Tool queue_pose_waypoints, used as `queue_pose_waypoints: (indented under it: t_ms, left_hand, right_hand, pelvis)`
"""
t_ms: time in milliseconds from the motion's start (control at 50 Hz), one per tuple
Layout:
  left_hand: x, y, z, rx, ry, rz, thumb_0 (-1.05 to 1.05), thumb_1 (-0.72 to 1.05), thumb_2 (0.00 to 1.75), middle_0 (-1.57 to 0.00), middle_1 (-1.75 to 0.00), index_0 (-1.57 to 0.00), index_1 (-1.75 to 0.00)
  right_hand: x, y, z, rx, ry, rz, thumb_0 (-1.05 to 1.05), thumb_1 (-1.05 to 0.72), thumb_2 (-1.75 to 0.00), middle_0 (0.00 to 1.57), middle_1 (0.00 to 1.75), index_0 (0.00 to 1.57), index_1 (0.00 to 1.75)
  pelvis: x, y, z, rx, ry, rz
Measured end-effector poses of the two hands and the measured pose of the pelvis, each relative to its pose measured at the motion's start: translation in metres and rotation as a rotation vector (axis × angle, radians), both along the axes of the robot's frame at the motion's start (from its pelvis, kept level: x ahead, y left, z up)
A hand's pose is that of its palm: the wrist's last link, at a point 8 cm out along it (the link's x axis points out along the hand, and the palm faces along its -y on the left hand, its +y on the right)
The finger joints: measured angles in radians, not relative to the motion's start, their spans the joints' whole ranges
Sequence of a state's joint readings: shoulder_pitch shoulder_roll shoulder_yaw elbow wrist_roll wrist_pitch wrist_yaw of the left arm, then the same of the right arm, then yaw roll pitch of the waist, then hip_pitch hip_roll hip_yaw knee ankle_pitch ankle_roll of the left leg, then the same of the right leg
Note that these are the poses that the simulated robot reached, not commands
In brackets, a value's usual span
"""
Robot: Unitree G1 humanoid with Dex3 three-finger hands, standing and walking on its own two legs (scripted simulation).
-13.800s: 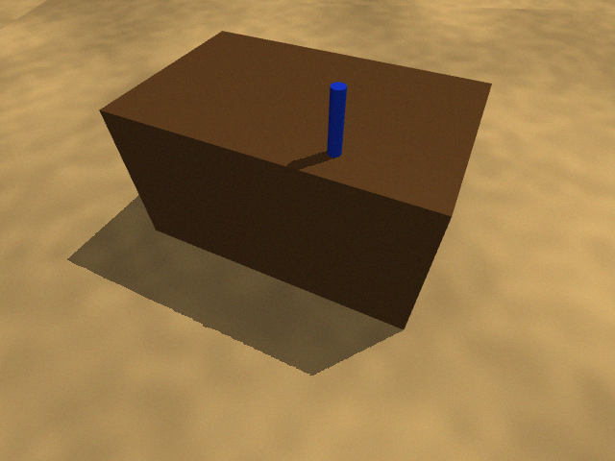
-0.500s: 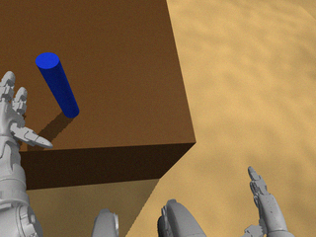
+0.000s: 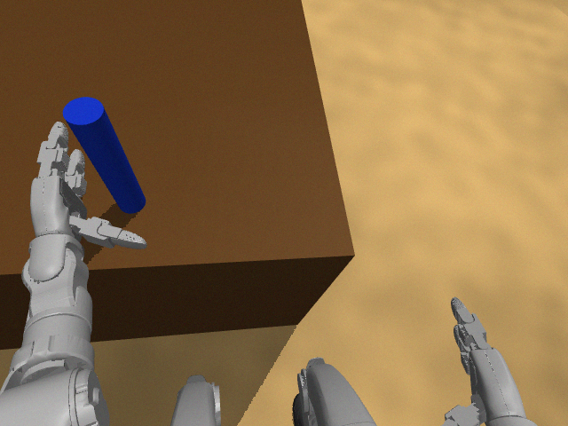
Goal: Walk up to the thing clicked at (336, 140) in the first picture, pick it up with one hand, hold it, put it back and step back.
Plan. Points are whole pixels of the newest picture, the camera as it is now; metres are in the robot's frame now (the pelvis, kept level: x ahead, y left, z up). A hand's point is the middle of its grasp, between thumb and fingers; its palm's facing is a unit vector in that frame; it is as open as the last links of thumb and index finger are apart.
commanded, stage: rest palm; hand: left
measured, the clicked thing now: (112, 165) +0.49 +0.19 +0.03
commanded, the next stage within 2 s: close in 0.22 s
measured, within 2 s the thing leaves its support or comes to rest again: leaves its support in 1.34 s
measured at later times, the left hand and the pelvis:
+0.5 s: hand (115, 188) +0.47 +0.20 +0.01, palm faces +0.12 -0.99 +0.02, open 16.0 cm; pelvis +0.00 +0.00 -0.01, yaw +0 degrees
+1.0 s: hand (120, 187) +0.47 +0.19 +0.01, palm faces +0.12 -0.99 +0.00, open 6.1 cm; pelvis +0.00 +0.00 -0.01, yaw +0 degrees
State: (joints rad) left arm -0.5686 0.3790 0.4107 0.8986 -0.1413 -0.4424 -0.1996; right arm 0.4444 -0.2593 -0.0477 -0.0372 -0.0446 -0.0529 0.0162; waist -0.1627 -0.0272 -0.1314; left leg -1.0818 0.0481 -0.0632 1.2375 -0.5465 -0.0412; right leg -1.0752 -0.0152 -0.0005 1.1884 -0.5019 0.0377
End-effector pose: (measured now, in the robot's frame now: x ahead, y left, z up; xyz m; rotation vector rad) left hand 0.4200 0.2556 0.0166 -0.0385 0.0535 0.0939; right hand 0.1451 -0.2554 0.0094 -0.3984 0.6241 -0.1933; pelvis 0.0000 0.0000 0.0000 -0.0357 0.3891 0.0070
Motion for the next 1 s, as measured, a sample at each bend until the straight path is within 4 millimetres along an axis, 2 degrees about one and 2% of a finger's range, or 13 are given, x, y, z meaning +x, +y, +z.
queue_pose_waypoints:
  t_ms: [240, 400, 500, 620, 720, 920, 1000]
  left_hand:
    - [0.013, -0.018, -0.01, 0.008, 0.004, 0.001, -0.01, -0.59, 0.06, -0.1, -0.05, -0.11, -0.05]
    - [0.016, -0.013, -0.018, 0.018, 0.003, 0.021, -0.01, -0.59, 0.07, -0.15, -0.08, -0.15, -0.08]
    - [0.018, -0.008, -0.009, 0.019, -0.026, 0.027, -0.02, -0.5, 0.16, -0.32, -0.22, -0.32, -0.21]
    - [0.021, -0.017, -0.001, 0.03, -0.012, 0.0, -0.01, -0.36, 0.28, -0.55, -0.41, -0.56, -0.4]
    - [0.019, -0.022, -0.007, 0.018, 0.013, 0.019, -0.01, -0.23, 0.38, -0.7, -0.54, -0.71, -0.53]
    - [0.015, -0.014, -0.006, 0.036, -0.014, 0.035, 0.0, 0.1, 0.66, -0.98, -0.83, -1.01, -0.82]
    - [0.02, -0.013, -0.008, 0.037, -0.017, 0.028, -0.01, 0.13, 0.74, -0.99, -0.89, -1.06, -0.9]
  right_hand:
    - [-0.006, -0.005, -0.002, -0.017, 0.018, -0.038, -0.01, 0.54, -0.05, 0.06, 0.05, 0.06, 0.05]
    - [-0.002, -0.002, -0.004, -0.016, 0.014, -0.039, -0.01, 0.53, -0.05, 0.06, 0.05, 0.06, 0.05]
    - [-0.001, 0.002, -0.004, -0.005, 0.019, -0.03, -0.01, 0.52, -0.05, 0.06, 0.05, 0.06, 0.05]
    - [0.001, 0.002, -0.003, 0.003, 0.024, -0.029, -0.01, 0.52, -0.05, 0.06, 0.05, 0.06, 0.05]
    - [-0.001, -0.003, -0.002, -0.002, 0.03, -0.044, -0.01, 0.52, -0.05, 0.06, 0.05, 0.06, 0.05]
    - [0.0, -0.004, -0.004, -0.001, 0.035, -0.044, -0.01, 0.52, -0.05, 0.06, 0.05, 0.06, 0.05]
    - [0.0, -0.003, -0.007, -0.001, 0.032, -0.032, -0.01, 0.53, -0.04, 0.06, 0.05, 0.06, 0.05]
  pelvis:
    - [-0.001, 0.002, -0.005, -0.006, 0.017, -0.006]
    - [0.0, 0.004, -0.009, -0.006, 0.03, -0.009]
    - [0.001, 0.004, -0.009, -0.008, 0.029, -0.005]
    - [0.004, 0.005, -0.005, -0.009, 0.024, -0.004]
    - [0.005, 0.005, -0.004, -0.007, 0.021, -0.01]
    - [0.004, 0.002, -0.005, -0.003, 0.02, -0.007]
    - [0.001, 0.001, -0.008, -0.004, 0.026, -0.005]
